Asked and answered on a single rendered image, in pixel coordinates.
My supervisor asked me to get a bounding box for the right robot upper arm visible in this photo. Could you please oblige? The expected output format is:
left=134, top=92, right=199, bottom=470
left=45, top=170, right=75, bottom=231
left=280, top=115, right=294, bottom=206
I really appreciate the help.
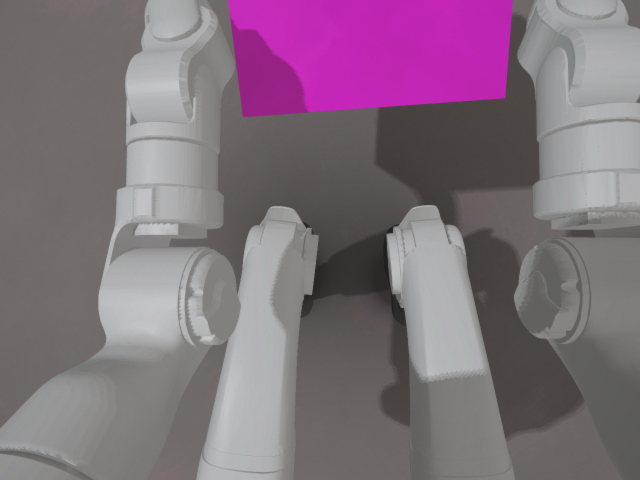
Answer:
left=514, top=237, right=640, bottom=480

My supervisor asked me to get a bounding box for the carton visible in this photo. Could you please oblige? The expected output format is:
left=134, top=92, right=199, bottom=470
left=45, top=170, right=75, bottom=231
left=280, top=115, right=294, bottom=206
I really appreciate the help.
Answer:
left=228, top=0, right=513, bottom=117

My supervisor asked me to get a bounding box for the left robot upper arm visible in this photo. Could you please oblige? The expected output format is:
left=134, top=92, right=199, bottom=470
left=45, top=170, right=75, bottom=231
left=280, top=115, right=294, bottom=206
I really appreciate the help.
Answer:
left=0, top=247, right=241, bottom=480

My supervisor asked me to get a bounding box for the robot right foot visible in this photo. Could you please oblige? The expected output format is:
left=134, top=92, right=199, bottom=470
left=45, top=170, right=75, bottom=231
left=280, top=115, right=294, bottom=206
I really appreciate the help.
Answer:
left=383, top=224, right=406, bottom=326

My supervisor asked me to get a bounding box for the robot right shin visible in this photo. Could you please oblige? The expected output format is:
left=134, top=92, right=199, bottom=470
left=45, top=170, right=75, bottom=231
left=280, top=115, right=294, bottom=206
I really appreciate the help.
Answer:
left=396, top=205, right=467, bottom=308

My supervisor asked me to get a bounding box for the left robot forearm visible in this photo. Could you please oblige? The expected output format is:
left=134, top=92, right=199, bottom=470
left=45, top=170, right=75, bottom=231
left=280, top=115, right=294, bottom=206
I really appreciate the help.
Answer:
left=98, top=0, right=235, bottom=326

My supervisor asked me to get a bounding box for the right robot forearm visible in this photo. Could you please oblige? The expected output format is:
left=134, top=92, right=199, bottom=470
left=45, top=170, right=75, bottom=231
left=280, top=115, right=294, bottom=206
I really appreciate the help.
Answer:
left=517, top=0, right=640, bottom=238

